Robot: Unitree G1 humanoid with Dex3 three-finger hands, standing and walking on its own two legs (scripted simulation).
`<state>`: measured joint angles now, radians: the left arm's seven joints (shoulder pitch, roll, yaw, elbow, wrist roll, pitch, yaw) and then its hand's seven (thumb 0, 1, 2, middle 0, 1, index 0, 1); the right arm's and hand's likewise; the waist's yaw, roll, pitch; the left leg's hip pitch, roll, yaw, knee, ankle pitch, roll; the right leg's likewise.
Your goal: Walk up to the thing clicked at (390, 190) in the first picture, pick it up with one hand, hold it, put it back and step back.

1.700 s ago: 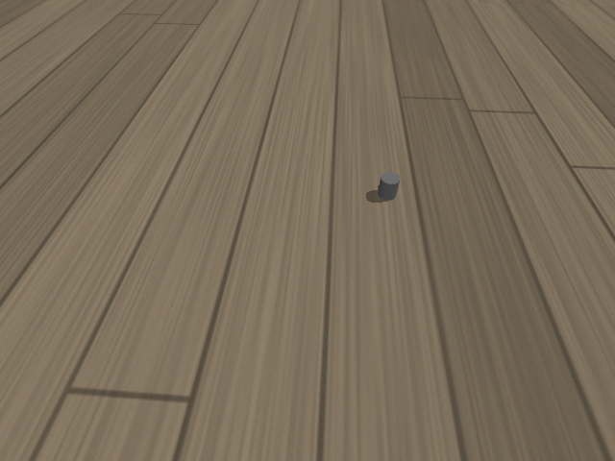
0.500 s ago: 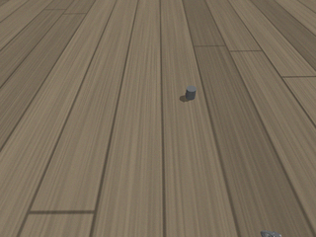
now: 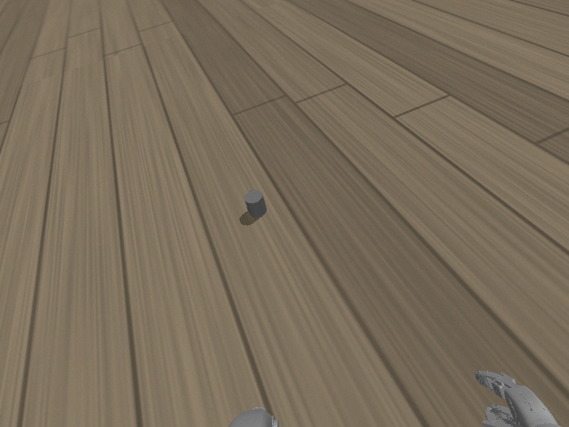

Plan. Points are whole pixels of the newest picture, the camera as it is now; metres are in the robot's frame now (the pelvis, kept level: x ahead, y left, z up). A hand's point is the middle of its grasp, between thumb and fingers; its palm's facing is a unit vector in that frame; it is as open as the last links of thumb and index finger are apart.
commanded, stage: walk up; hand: left
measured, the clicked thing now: (255, 201) +1.26 +0.30 -0.72
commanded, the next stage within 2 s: none
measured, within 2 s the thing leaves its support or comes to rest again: neither
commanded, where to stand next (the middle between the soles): +0.92 +0.61 m, yaw -76 degrees
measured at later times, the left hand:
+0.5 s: hand (135, 265) +0.50 +0.39 -0.12, palm faces -0.38 -0.79 -0.49, open 7.4 cm
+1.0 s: hand (117, 202) +0.71 +0.51 -0.12, palm faces -0.45 -0.63 -0.64, open 7.4 cm
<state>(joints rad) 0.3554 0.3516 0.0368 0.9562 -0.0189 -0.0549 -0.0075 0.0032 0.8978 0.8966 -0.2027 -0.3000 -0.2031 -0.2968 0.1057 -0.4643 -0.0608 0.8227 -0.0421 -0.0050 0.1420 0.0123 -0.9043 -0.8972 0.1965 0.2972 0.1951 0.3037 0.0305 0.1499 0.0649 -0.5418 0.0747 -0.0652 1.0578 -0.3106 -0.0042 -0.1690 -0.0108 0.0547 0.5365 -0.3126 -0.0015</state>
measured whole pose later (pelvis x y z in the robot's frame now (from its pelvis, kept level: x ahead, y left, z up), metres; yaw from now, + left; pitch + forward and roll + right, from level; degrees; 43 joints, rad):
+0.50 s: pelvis +0.29 +0.15 +0.00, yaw -18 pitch -1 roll +0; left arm 0.24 0.49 0.05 0.87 -0.03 -0.05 0.04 0.00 0.90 0.90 -0.20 -0.30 -0.20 -0.30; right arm 0.33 -0.41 -0.10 0.76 -0.05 0.00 0.09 0.01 -0.90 -0.90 0.20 0.30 0.20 0.30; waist -0.14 0.00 0.10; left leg -0.18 0.01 0.17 0.47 -0.29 0.06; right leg -0.55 -0.04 -0.04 1.03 -0.29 -0.02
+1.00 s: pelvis +0.51 +0.25 -0.03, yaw -33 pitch +0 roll -1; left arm 0.40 0.43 0.05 0.80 0.03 -0.08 0.09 0.00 0.89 0.90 -0.21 -0.30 -0.21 -0.30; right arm 0.15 -0.51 -0.12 0.61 -0.07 0.09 0.12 0.01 -0.90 -0.90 0.20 0.30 0.20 0.30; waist 0.01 0.18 0.09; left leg -0.63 0.13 -0.14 1.07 -0.33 -0.01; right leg -0.42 -0.09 0.09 0.76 -0.35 0.04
